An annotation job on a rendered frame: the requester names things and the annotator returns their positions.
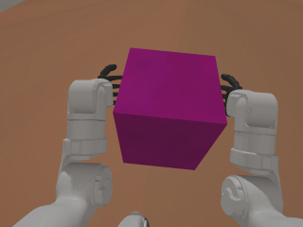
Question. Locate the robot right hand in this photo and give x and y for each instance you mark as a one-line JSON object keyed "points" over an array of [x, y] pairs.
{"points": [[235, 86]]}

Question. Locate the carton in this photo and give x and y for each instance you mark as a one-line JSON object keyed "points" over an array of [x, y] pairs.
{"points": [[169, 108]]}

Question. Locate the robot left forearm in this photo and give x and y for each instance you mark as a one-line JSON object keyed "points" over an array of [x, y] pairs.
{"points": [[87, 103]]}

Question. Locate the robot left thigh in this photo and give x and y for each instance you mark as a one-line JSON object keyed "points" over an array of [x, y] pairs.
{"points": [[133, 221]]}

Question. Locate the robot left hand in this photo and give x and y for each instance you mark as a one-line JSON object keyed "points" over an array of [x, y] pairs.
{"points": [[109, 68]]}

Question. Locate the left robot shin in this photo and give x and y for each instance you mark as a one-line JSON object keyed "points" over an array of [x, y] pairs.
{"points": [[136, 214]]}

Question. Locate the right robot upper arm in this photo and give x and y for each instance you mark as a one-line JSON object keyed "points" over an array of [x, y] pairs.
{"points": [[254, 201]]}

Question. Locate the robot right forearm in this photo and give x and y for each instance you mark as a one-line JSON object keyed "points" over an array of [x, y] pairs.
{"points": [[254, 146]]}

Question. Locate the left robot upper arm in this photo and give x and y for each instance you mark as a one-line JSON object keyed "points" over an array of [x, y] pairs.
{"points": [[81, 189]]}

